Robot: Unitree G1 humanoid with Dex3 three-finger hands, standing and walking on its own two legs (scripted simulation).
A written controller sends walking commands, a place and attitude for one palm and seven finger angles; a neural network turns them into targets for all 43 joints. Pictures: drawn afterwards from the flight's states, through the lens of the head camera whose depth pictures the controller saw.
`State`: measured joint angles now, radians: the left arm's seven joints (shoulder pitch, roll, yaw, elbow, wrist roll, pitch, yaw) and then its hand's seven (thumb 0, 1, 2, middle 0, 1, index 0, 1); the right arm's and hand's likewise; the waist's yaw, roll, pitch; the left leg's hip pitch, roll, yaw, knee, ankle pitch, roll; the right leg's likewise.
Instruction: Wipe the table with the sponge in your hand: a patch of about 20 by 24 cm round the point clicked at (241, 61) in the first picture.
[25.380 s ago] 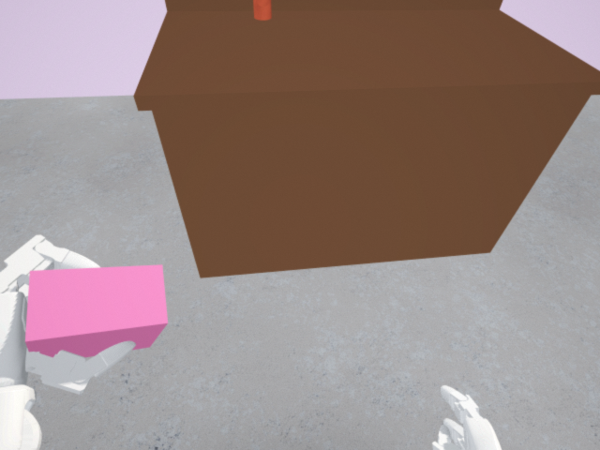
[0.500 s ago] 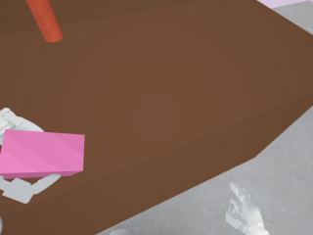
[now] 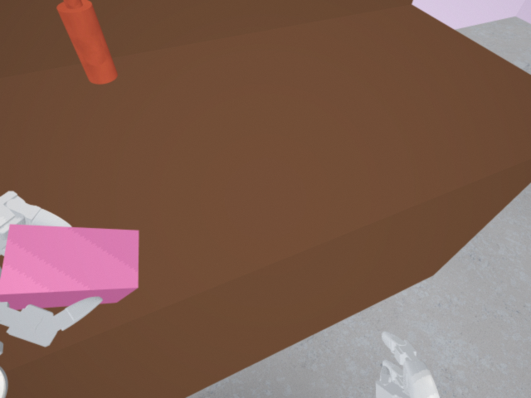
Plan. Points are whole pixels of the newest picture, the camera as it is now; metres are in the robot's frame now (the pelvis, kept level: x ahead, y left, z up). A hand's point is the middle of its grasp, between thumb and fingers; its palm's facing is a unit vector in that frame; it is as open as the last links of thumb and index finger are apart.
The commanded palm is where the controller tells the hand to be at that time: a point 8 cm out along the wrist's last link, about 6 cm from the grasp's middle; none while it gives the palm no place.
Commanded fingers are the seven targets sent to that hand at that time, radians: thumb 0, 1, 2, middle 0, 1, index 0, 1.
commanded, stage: shuffle to correct the standing spot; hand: left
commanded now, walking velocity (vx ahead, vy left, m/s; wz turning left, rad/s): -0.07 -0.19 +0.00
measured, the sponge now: (90, 269) +0.23 +0.21 +0.14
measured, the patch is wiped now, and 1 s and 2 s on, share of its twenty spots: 0.00 0.00 0.00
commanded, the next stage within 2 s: come to a stop and stand still in 1.12 s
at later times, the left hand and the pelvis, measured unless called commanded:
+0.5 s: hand (65, 265) +0.22 +0.23 +0.17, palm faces +0.32 -0.83 -0.46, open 10.3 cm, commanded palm +0.16 +0.27 +0.18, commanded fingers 0.00 0.10 1.30 -1.20 -1.60 -1.20 -1.60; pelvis +0.00 -0.01 +0.00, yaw +0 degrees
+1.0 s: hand (52, 273) +0.21 +0.24 +0.16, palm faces +0.37 -0.82 -0.43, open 10.3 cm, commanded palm +0.16 +0.27 +0.18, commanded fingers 0.00 0.10 1.30 -1.20 -1.60 -1.20 -1.60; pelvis +0.00 -0.01 +0.00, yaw +1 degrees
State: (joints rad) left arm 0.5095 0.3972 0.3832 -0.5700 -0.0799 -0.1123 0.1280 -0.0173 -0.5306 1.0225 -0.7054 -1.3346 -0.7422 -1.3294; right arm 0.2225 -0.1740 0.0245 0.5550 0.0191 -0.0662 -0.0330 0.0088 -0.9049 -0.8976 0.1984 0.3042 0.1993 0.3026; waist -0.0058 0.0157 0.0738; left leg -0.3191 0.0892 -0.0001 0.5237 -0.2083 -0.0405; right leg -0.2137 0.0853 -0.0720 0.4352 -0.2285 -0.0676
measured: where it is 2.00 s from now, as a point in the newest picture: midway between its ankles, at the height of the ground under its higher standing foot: outside the picture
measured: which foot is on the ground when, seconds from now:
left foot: down 0.00-1.00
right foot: down 0.00-1.00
